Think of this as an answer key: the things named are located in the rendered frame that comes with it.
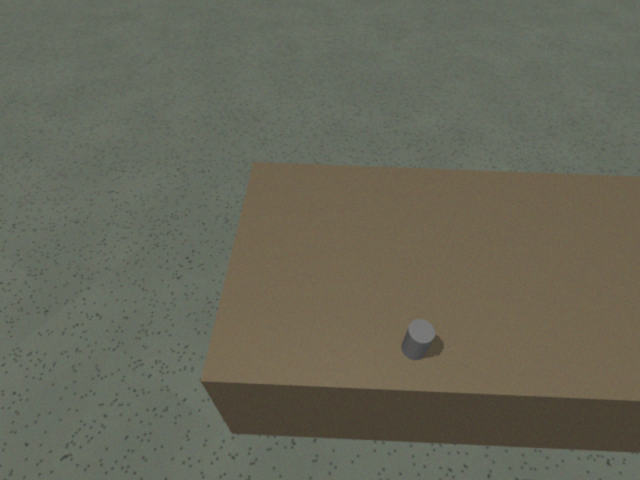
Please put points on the can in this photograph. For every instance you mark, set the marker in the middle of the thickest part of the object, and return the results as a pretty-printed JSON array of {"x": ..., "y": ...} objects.
[{"x": 418, "y": 339}]

